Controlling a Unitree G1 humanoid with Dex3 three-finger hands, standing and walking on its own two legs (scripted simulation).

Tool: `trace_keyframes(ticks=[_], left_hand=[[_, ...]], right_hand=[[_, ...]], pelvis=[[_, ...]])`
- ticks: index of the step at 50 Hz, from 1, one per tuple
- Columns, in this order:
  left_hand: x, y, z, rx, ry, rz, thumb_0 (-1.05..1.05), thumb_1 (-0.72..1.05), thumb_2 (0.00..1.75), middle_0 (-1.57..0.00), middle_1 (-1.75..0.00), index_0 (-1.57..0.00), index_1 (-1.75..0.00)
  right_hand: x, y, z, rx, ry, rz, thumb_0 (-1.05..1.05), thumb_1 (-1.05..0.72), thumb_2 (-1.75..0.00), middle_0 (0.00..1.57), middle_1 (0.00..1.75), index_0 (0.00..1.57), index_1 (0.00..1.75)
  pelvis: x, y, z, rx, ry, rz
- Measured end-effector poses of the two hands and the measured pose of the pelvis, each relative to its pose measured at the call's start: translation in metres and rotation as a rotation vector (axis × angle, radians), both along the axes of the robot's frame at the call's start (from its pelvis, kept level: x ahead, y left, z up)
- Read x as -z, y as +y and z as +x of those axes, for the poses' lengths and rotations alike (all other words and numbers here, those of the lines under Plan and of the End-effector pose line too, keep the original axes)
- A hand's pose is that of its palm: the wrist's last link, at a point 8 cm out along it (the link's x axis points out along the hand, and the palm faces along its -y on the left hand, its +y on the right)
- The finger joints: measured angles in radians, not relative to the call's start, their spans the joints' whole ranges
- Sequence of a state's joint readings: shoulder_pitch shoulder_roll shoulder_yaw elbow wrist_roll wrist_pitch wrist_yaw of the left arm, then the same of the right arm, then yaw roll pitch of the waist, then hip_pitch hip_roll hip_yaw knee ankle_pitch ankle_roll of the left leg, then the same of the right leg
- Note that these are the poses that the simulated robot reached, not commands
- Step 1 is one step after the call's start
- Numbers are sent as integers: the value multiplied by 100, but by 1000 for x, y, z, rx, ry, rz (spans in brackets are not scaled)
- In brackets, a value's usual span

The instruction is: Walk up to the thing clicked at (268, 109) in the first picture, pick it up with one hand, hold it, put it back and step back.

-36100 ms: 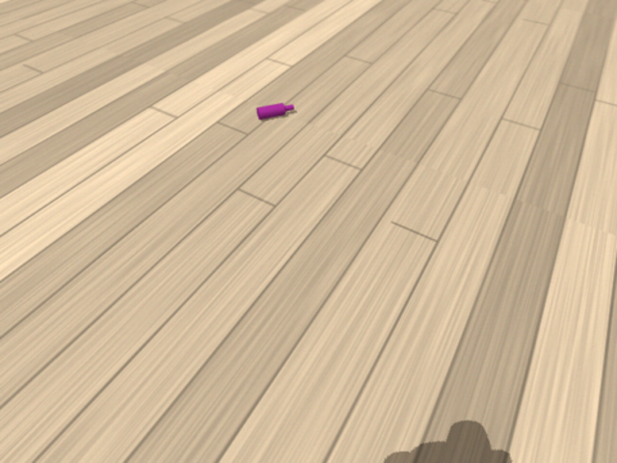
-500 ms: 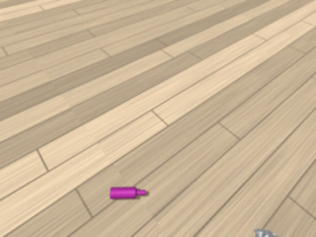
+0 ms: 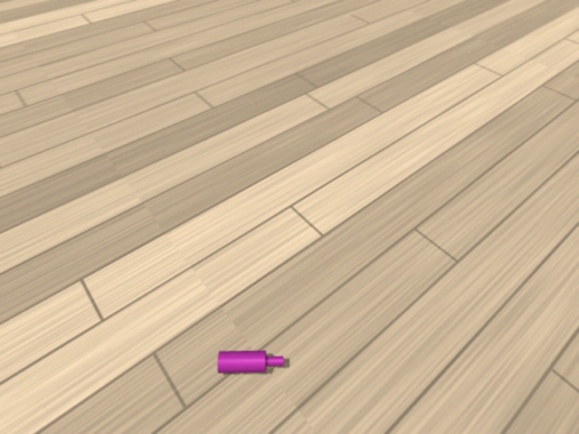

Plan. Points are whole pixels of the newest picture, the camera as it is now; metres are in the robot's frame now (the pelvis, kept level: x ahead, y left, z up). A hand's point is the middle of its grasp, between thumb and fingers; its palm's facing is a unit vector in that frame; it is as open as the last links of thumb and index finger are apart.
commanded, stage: walk up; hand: left
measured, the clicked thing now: (251, 361) +0.45 +0.14 -0.73
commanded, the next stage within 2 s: stand in 1.72 s
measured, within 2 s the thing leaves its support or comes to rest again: neither
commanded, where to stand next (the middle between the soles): +0.08 -0.08 m, yaw +2 degrees
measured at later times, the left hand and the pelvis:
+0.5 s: hand out of the picture +0.11 +0.21 -0.16, palm faces -0.14 -0.93 -0.35, open 7.4 cm; pelvis -0.01 -0.04 -0.02, yaw -5 degrees
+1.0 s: hand out of the picture +0.08 +0.29 -0.15, palm faces -0.01 -0.91 -0.42, open 7.4 cm; pelvis +0.00 -0.01 -0.01, yaw -2 degrees
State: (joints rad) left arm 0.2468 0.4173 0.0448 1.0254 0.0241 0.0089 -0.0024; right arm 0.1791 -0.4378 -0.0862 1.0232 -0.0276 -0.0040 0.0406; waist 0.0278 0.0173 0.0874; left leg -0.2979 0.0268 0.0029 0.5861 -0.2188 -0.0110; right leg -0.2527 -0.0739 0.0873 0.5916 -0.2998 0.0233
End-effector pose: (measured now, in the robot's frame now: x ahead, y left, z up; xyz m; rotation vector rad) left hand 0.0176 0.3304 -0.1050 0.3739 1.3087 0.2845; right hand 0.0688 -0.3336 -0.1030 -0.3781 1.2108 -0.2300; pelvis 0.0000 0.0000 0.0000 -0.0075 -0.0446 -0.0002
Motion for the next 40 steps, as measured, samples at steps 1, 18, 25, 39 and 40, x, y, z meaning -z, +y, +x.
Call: trace_keyframes(ticks=[1, 18, 25, 39, 40], left_hand=[[4, 6, 3, -6, 18, -1, 0, 90, 90, -20, -30, -21, -30], [29, -29, 86, 162, -54, -112, 0, 91, 90, -20, -30, -20, -30], [20, -72, 94, 190, -115, -87, 0, 91, 90, -20, -30, -20, -30], [-4, -30, 60, 132, -174, 17, 0, 90, 90, -21, -30, -21, -30], [-2, -22, 57, 120, -159, 22, 0, 90, 90, -21, -30, -21, -30]], right_hand=[[0, 6, -3, 8, 3, -12, 1, -91, -90, 20, 30, 20, 30], [-38, -29, -55, 88, -30, -176, 0, -90, -90, 21, 30, 21, 30], [-1, -58, -62, 116, 13, -118, 1, -90, -90, 21, 30, 20, 30], [20, -3, -9, -18, -29, 51, 1, -91, -90, 21, 30, 20, 30], [19, 2, -4, -17, -50, 48, 1, -91, -90, 21, 30, 20, 30]], pelvis=[[2, 3, 1, 7, 0, 7], [4, -15, -2, 94, 3, 2], [15, -42, -9, 82, 2, -2], [13, -21, -1, 17, 18, 9], [15, -16, -1, 20, 13, 21]])
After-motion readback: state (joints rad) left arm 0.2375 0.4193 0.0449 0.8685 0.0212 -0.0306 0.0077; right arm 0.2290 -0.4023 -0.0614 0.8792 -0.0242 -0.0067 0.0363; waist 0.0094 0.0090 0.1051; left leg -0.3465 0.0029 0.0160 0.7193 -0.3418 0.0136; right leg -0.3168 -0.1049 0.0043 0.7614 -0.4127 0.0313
